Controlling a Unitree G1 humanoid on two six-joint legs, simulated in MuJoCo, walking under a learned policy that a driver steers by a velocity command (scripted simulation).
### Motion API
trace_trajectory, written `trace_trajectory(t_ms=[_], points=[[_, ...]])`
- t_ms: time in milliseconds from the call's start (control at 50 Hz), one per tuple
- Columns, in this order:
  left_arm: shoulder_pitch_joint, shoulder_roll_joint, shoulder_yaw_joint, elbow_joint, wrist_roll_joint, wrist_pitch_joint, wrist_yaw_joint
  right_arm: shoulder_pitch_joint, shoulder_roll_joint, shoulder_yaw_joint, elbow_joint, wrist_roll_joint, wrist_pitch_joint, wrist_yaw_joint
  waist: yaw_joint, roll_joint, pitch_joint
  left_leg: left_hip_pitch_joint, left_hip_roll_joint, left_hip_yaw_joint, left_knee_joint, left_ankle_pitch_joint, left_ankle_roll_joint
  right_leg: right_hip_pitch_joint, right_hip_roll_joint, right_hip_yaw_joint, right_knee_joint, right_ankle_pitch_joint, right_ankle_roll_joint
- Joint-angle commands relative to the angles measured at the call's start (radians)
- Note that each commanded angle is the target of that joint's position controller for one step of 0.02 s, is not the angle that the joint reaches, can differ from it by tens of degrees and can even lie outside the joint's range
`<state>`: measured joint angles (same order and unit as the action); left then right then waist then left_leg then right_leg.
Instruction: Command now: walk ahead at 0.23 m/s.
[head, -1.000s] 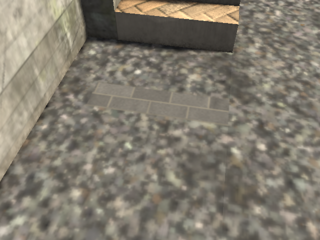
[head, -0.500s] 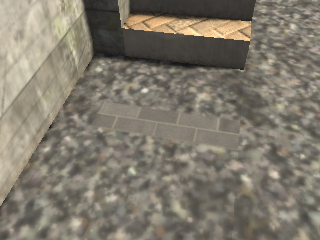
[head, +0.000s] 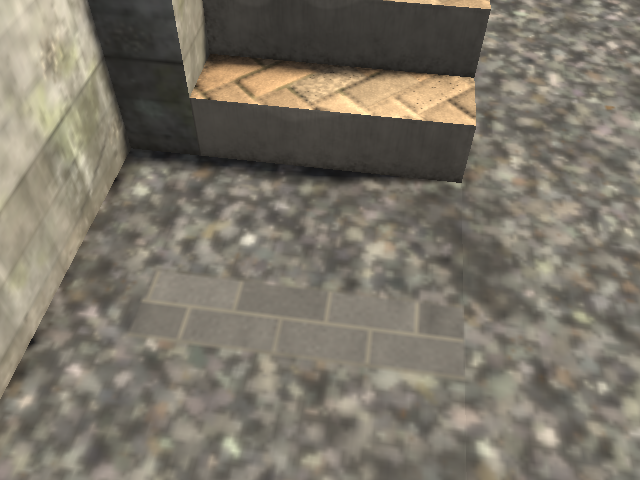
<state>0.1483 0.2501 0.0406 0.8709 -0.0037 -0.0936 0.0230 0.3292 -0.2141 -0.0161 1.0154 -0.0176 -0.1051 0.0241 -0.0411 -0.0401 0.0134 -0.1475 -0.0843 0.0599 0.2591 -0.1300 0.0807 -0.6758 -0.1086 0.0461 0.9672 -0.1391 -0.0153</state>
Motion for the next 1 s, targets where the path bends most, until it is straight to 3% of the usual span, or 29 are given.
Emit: trace_trajectory(t_ms=[20,100,160,180,200,220,240,280,300,340,400,440,460,480,500,540,560,600,640,680,720,740,760,780,800,820,840,900,1000], points=[[0.049,0.001,-0.006,-0.018,0.006,0.009,-0.002,-0.055,-0.151,-0.021,-0.061,0.007,-0.006,-0.021,0.046,0.096,-0.03,-0.127,0.222,-0.055,-0.052,0.589,0.132,0.203,0.032,-0.043,-0.216,0.163,0.017],[-0.031,0.041,-0.001,-0.038,0.004,0.019,-0.009,-0.019,-0.16,-0.023,-0.03,0.019,0.017,-0.028,0.018,0.112,-0.042,-0.02,0.27,-0.106,0.013,0.492,0.122,0.236,0.055,-0.02,-0.36,0.162,0.008],[0.029,0.079,0.018,-0.015,0.019,0.009,-0.011,-0.039,-0.14,-0.02,-0.022,0.036,0.03,-0.033,0.059,0.086,-0.073,0.028,0.237,-0.13,0.159,0.383,0.07,0.364,0.082,-0.034,-0.541,0.216,-0.037],[0.082,0.138,0.034,0.002,0.027,0.005,-0.004,0.006,-0.129,-0.016,-0.018,0.023,0.026,-0.035,0.055,0.031,-0.116,-0.009,0.176,-0.105,0.251,0.304,0.027,0.497,0.018,0.024,-0.546,0.553,-0.064],[0.115,0.182,0.04,0.008,0.029,0.012,0.0,0.133,-0.062,0.002,0.006,0.0,0.016,-0.031,-0.001,-0.094,-0.206,-0.178,0.097,-0.068,0.384,-0.018,-0.019,0.739,-0.116,0.142,-0.463,0.848,-0.163],[0.155,0.1,0.022,0.024,0.026,0.025,-0.003,0.174,-0.013,0.02,0.031,0.006,0.022,-0.033,0.024,-0.19,-0.278,-0.244,0.065,-0.052,0.521,-0.329,-0.062,0.786,-0.223,0.259,-0.492,0.805,-0.274],[0.162,0.04,0.004,0.026,0.021,0.028,-0.011,0.106,-0.067,0.009,0.018,0.02,0.04,-0.036,0.051,-0.166,-0.254,-0.282,0.073,-0.082,0.622,-0.517,-0.085,0.729,-0.234,0.323,-0.554,0.618,-0.293],[0.065,0.071,0.005,0.007,0.022,0.029,-0.015,0.004,-0.112,-0.01,-0.005,0.027,0.081,-0.05,0.038,-0.069,-0.175,-0.317,0.118,-0.118,0.708,-0.498,-0.104,0.578,-0.204,0.317,-0.632,0.267,-0.248],[0.0,0.087,0.008,-0.007,0.021,0.031,-0.011,-0.006,-0.104,-0.013,-0.004,0.022,0.098,-0.056,0.016,-0.048,-0.139,-0.282,0.138,-0.123,0.674,-0.448,-0.113,0.483,-0.182,0.282,-0.668,0.157,-0.221],[-0.069,0.093,0.011,-0.017,0.027,0.043,-0.004,0.001,-0.068,-0.009,0.011,0.02,0.113,-0.067,-0.01,-0.074,-0.098,-0.176,0.131,-0.09,0.538,-0.362,-0.122,0.346,-0.113,0.195,-0.708,0.026,-0.178],[-0.053,0.072,0.008,0.007,0.01,0.058,0.004,0.043,-0.04,-0.006,0.052,0.013,0.115,-0.067,-0.025,-0.077,-0.101,-0.028,0.095,-0.036,0.31,-0.12,-0.105,0.29,-0.046,0.106,-0.693,-0.143,-0.144],[-0.001,0.052,0.003,0.038,-0.002,0.059,0.004,0.026,-0.071,-0.01,0.047,-0.009,0.12,-0.063,-0.009,-0.042,-0.059,0.0,0.124,-0.06,0.219,-0.069,-0.07,0.257,-0.01,0.087,-0.687,-0.329,-0.076],[0.014,0.059,0.007,0.049,0.003,0.061,0.003,0.038,-0.092,-0.011,0.044,-0.007,0.12,-0.065,0.006,-0.022,-0.036,-0.044,0.151,-0.079,0.183,-0.214,-0.044,0.259,0.025,0.063,-0.668,-0.417,-0.048],[0.023,0.053,0.012,0.046,-0.002,0.066,0.01,0.033,-0.143,-0.027,0.06,0.01,0.116,-0.064,0.027,0.092,0.017,-0.187,0.14,-0.098,0.147,-0.468,-0.01,0.309,0.099,-0.024,-0.618,-0.412,-0.026],[0.008,0.07,0.018,0.048,-0.004,0.062,0.014,0.022,-0.146,-0.032,0.052,0.018,0.105,-0.064,0.013,0.134,0.047,-0.255,0.159,-0.144,0.071,-0.571,0.018,0.344,0.12,-0.055,-0.523,-0.408,-0.018],[-0.018,0.046,0.021,0.043,-0.014,0.043,0.011,0.012,-0.182,-0.048,0.041,0.02,0.078,-0.065,0.005,0.245,0.083,-0.204,0.275,-0.317,-0.069,-0.623,0.067,0.263,0.171,-0.126,-0.345,-0.285,-0.02],[-0.029,0.044,0.024,0.039,-0.009,0.031,0.003,0.009,-0.201,-0.06,0.037,0.028,0.06,-0.066,0.0,0.269,0.096,-0.148,0.353,-0.416,-0.092,-0.59,0.104,0.199,0.152,-0.106,-0.258,-0.213,-0.034],[-0.048,0.035,0.026,0.032,-0.015,0.009,-0.015,0.039,-0.162,-0.057,0.044,0.033,0.033,-0.065,-0.008,0.235,0.094,-0.026,0.415,-0.462,-0.084,-0.454,0.139,0.076,0.093,-0.055,-0.181,-0.252,-0.066],[-0.07,0.023,0.023,0.024,-0.028,-0.008,-0.025,0.038,-0.15,-0.057,0.04,0.041,0.024,-0.058,-0.002,0.196,0.091,0.039,0.386,-0.399,-0.055,-0.34,0.115,0.075,0.073,-0.059,-0.275,-0.277,-0.081],[-0.031,0.012,0.025,0.046,-0.027,-0.014,-0.031,0.007,-0.167,-0.062,0.031,0.05,0.03,-0.051,0.035,0.182,0.066,-0.044,0.319,-0.289,-0.01,-0.267,0.081,0.288,0.116,-0.126,-0.449,-0.174,-0.076],[0.116,0.041,0.045,0.108,-0.027,-0.001,-0.028,0.001,-0.178,-0.066,0.022,0.05,0.035,-0.048,0.091,0.159,0.014,-0.167,0.267,-0.232,0.078,-0.196,0.055,0.55,0.153,-0.14,-0.491,-0.095,-0.065],[0.234,0.079,0.06,0.136,-0.03,0.003,-0.021,-0.038,-0.155,-0.059,0.005,0.048,0.03,-0.047,0.145,0.09,-0.019,-0.266,0.222,-0.169,0.236,-0.103,0.018,0.697,0.078,-0.033,-0.536,-0.114,-0.092],[0.359,0.193,0.089,0.159,-0.027,0.007,-0.013,-0.045,-0.067,-0.04,-0.028,0.042,0.013,-0.046,0.167,-0.191,-0.067,-0.494,0.098,-0.009,0.585,-0.141,-0.056,0.893,-0.129,0.302,-0.662,-0.169,-0.196],[0.445,0.193,0.081,0.179,-0.014,-0.003,-0.026,-0.081,-0.065,-0.037,-0.056,0.04,-0.007,-0.046,0.193,-0.264,-0.094,-0.656,0.064,-0.07,0.833,-0.409,-0.059,0.932,-0.287,0.615,-0.772,-0.224,-0.306],[0.352,0.122,0.053,0.158,-0.001,-0.014,-0.027,-0.101,-0.113,-0.051,-0.063,0.058,-0.017,-0.037,0.137,-0.135,-0.025,-0.737,0.142,-0.137,0.97,-0.362,-0.025,0.875,-0.288,0.564,-0.761,-0.268,-0.288],[0.261,0.086,0.039,0.126,0.001,-0.02,-0.032,-0.107,-0.118,-0.053,-0.061,0.067,-0.02,-0.027,0.104,-0.079,0.012,-0.742,0.183,-0.137,0.989,-0.256,0.0,0.807,-0.237,0.451,-0.775,-0.259,-0.249],[0.202,0.083,0.032,0.105,0.0,-0.021,-0.038,-0.11,-0.11,-0.055,-0.057,0.058,-0.021,-0.026,0.082,-0.036,0.036,-0.726,0.207,-0.126,0.951,-0.171,0.008,0.747,-0.198,0.361,-0.799,-0.205,-0.221],[0.21,0.057,0.015,0.11,0.006,-0.008,-0.037,-0.112,-0.086,-0.062,-0.055,0.042,-0.005,-0.024,0.051,-0.038,0.049,-0.625,0.226,-0.09,0.82,-0.054,-0.015,0.647,-0.122,0.168,-0.834,0.063,-0.179],[0.259,0.112,0.023,0.121,0.005,-0.002,-0.011,-0.307,-0.042,-0.043,-0.131,0.033,0.005,-0.016,0.081,-0.029,0.084,-0.557,0.183,-0.047,0.476,0.13,-0.06,0.572,-0.089,0.052,-0.865,0.145,-0.179]])
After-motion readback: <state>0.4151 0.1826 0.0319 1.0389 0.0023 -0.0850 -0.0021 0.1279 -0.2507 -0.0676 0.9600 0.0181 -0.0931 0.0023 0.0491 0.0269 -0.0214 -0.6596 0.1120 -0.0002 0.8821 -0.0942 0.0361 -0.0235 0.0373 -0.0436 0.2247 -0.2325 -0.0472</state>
